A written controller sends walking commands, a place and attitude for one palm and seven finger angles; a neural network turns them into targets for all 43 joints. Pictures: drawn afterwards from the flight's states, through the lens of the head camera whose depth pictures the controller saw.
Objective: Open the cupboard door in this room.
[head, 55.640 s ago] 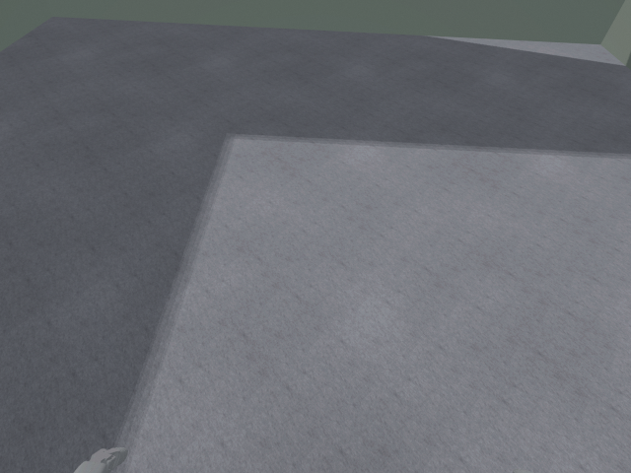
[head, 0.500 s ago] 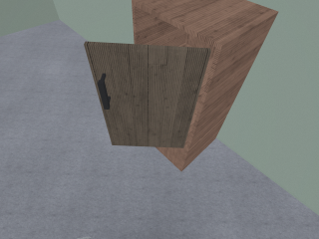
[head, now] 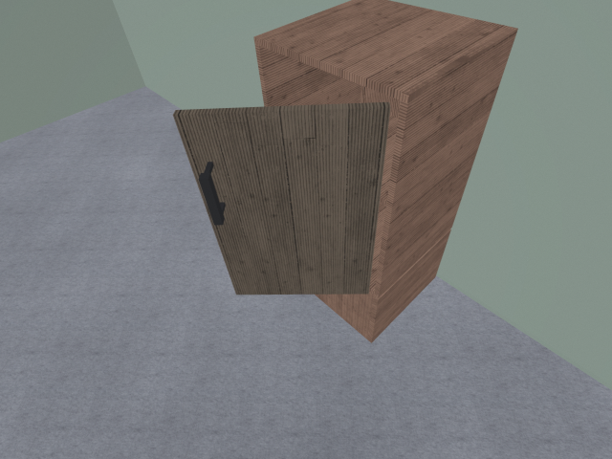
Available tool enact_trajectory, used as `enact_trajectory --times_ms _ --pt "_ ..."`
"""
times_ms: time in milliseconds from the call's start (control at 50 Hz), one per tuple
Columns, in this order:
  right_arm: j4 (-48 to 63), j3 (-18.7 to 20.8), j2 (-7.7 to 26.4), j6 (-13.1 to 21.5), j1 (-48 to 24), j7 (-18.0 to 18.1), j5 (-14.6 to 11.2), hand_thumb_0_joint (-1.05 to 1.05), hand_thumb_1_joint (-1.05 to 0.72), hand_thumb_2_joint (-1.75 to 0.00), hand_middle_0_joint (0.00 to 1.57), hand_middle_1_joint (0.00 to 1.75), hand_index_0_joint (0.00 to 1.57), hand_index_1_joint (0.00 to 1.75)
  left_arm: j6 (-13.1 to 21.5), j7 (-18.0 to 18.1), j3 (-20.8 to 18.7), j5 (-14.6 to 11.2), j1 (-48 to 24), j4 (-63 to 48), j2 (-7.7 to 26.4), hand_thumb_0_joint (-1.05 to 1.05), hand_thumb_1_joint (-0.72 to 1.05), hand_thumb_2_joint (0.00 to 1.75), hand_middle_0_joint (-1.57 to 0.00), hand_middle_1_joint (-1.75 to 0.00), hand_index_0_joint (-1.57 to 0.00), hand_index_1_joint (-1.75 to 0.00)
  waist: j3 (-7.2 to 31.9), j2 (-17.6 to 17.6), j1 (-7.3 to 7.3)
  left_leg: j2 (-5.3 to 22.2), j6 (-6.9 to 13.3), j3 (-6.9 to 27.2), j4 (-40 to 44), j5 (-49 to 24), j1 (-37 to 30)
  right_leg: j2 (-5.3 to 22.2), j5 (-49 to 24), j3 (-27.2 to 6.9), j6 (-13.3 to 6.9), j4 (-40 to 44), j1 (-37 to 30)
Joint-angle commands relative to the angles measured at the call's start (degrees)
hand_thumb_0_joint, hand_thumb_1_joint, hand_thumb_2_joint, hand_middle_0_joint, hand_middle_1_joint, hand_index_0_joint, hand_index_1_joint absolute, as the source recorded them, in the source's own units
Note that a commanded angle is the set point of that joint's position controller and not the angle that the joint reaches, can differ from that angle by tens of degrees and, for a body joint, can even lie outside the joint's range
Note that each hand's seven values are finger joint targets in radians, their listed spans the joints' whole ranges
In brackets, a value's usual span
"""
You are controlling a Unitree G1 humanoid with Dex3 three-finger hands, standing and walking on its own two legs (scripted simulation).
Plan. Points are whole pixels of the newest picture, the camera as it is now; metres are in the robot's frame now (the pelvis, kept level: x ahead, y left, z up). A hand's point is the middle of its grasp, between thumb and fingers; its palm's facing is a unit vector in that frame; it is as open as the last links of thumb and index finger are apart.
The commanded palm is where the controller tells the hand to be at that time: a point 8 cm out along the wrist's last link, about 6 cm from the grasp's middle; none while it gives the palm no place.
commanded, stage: come to a stop and stand still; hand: left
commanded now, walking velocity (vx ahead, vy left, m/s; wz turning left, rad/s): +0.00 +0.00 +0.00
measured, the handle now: (214, 194) +0.61 +0.24 -0.03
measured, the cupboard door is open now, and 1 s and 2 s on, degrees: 45 45 45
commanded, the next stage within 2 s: look again from close up in 0.70 s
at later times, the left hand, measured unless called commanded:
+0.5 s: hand out of the picture +0.04 +0.15 -0.17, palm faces -0.01 -0.98 -0.22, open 7.3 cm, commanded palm none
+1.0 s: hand out of the picture +0.04 +0.15 -0.17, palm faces +0.00 -0.98 -0.19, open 7.3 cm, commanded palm none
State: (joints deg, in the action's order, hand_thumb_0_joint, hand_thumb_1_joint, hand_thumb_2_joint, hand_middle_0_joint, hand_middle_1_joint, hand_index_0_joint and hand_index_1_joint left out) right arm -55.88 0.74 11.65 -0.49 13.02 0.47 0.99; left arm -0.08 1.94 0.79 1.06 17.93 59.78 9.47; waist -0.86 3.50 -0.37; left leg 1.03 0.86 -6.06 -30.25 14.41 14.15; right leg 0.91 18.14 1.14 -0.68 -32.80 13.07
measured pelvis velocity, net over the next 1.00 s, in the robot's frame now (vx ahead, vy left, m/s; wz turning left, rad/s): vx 0.04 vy -0.03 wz -0.02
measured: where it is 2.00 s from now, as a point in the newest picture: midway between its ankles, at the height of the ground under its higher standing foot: outside the picture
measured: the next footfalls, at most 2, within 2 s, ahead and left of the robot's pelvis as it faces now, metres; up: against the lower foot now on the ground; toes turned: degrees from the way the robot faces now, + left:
none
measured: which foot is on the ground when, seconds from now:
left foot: down 0.00-1.00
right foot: down 0.00-1.00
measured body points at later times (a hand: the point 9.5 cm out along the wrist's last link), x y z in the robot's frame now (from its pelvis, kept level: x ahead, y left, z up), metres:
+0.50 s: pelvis +0.02 -0.03 +0.01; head +0.03 -0.03 +0.46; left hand +0.04 +0.20 -0.15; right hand +0.00 -0.25 -0.16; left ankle +0.02 +0.11 -0.73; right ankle +0.00 -0.11 -0.73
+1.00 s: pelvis +0.04 -0.03 +0.01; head +0.05 -0.03 +0.46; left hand +0.04 +0.20 -0.15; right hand +0.06 -0.25 -0.15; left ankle +0.02 +0.11 -0.73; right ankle +0.00 -0.11 -0.73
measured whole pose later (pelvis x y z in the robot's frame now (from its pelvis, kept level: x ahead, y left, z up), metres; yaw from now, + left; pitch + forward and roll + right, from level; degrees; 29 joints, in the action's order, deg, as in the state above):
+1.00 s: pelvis +0.04 -0.03 +0.01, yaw -1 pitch +0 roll +1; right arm -64.3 -0.4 9.2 1.0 13.6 1.7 0.9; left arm 1.2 1.8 0.5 0.9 16.3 63.6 8.9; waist -1.7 -0.7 -0.6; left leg 3.3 -1.8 -6.2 -24.7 14.6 9.6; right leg -1.7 17.9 1.0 -2.8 -26.6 8.6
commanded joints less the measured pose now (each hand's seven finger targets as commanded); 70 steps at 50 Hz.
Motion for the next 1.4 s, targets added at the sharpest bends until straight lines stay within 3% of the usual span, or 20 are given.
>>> enact_trajectory --times_ms 0,100,220,300,360,540,800,920,1080,1220,1380 --pt "1.97 0.70 4.44 0.73 3.10 -0.04 0.03 0.00 -0.90 -0.90 0.20 0.30 0.20 0.30 1.32 0.06 -1.07 -0.10 -1.11 -3.66 7.63 0.00 0.90 0.90 -0.20 -0.30 -0.20 -0.30 -6.32 -7.67 1.78 3.94 1.07 5.94 7.30 5.18 -0.80 4.38 8.63 -8.63 -2.45 12.83 10.16" --pt "0.34 0.30 4.11 1.00 4.32 0.01 0.14 0.00 -0.90 -0.90 0.20 0.30 0.20 0.30 1.46 -0.12 -1.25 -0.25 -0.22 -3.16 7.83 0.00 0.90 0.90 -0.20 -0.30 -0.20 -0.30 -5.40 -7.24 1.54 3.62 0.74 4.82 6.96 3.44 -2.19 4.78 9.89 -9.55 -2.56 14.67 10.24" --pt "-2.04 -0.21 3.19 1.90 5.32 0.36 0.01 0.00 -0.90 -0.90 0.20 0.30 0.20 0.30 1.90 -0.19 -1.38 -0.51 0.29 -2.06 7.51 0.00 0.90 0.90 -0.20 -0.30 -0.20 -0.30 -2.30 -4.51 0.75 4.43 0.49 4.75 8.01 -0.87 -1.84 4.77 0.26 -8.71 -2.61 13.18 4.28" --pt "-3.76 -0.38 3.06 2.34 6.13 0.72 -0.05 0.00 -0.90 -0.90 0.20 0.30 0.20 0.30 2.20 -0.09 -1.41 -0.59 0.76 -0.67 7.29 0.00 0.90 0.90 -0.20 -0.30 -0.20 -0.30 0.31 -3.54 0.51 5.08 0.19 4.21 7.56 -5.28 -3.11 5.08 -9.88 -7.89 -2.59 11.38 0.59" --pt "-4.95 -0.52 2.79 2.46 6.32 0.95 -0.20 0.00 -0.90 -0.90 0.20 0.30 0.20 0.30 2.16 -0.01 -1.41 -0.58 0.51 0.02 7.07 0.00 0.90 0.90 -0.20 -0.30 -0.20 -0.30 -0.06 -2.87 0.31 5.55 0.19 4.38 7.62 -7.19 -2.83 4.89 -13.88 -6.90 -2.52 10.53 -0.94" --pt "-6.79 -0.45 1.90 2.03 6.43 1.26 -0.17 0.00 -0.90 -0.90 0.20 0.30 0.20 0.30 1.84 0.12 -1.28 -0.42 0.47 1.58 6.13 0.00 0.90 0.90 -0.20 -0.30 -0.20 -0.30 -2.80 -4.42 0.41 5.85 -0.01 4.02 8.24 -6.52 -3.72 4.48 -13.93 -6.63 -2.41 11.58 0.19" --pt "-6.95 -0.10 2.53 2.22 4.73 1.51 -0.21 0.00 -0.90 -0.90 0.20 0.30 0.20 0.30 2.07 0.25 -1.47 -0.32 1.21 2.10 6.07 0.00 0.90 0.90 -0.20 -0.30 -0.20 -0.30 -0.96 -4.23 0.43 6.18 0.07 3.68 7.59 -10.75 -6.58 4.74 -20.64 -6.58 -2.13 10.84 -1.11" --pt "-7.02 -0.12 2.71 2.24 4.14 1.63 -0.21 0.00 -0.90 -0.90 0.20 0.30 0.20 0.30 2.06 0.24 -1.56 -0.37 1.62 2.23 6.05 0.00 0.90 0.90 -0.20 -0.30 -0.20 -0.30 -0.75 -3.07 0.33 6.32 0.06 3.60 7.77 -11.02 -7.25 4.80 -20.92 -6.55 -2.20 10.99 -1.46" --pt "-7.25 -0.13 2.73 2.21 3.84 1.69 -0.25 0.00 -0.90 -0.90 0.20 0.30 0.20 0.30 1.97 0.26 -1.59 -0.28 1.54 2.43 6.14 0.00 0.90 0.90 -0.20 -0.30 -0.20 -0.30 -1.69 -4.11 0.24 6.45 0.15 3.71 8.19 -11.13 -7.00 4.73 -21.02 -6.44 -2.12 11.10 -1.64" --pt "-7.53 -0.07 2.96 2.31 4.09 1.80 -0.22 0.00 -0.90 -0.90 0.20 0.30 0.20 0.30 2.06 0.34 -1.64 -0.33 1.54 2.33 6.12 0.00 0.90 0.90 -0.20 -0.30 -0.20 -0.30 -0.24 -3.89 0.24 6.62 0.19 3.83 8.19 -12.84 -8.14 4.79 -22.65 -6.35 -2.17 10.91 -2.56" --pt "-7.95 -0.21 2.64 2.26 4.43 1.77 -0.20 0.00 -0.90 -0.90 0.20 0.30 0.20 0.30 1.95 0.38 -1.65 -0.29 1.50 2.30 6.01 0.00 0.90 0.90 -0.20 -0.30 -0.20 -0.30 -1.76 -4.05 0.03 6.59 0.21 3.86 8.93 -11.97 -7.37 4.82 -21.41 -6.13 -2.14 11.34 -2.33"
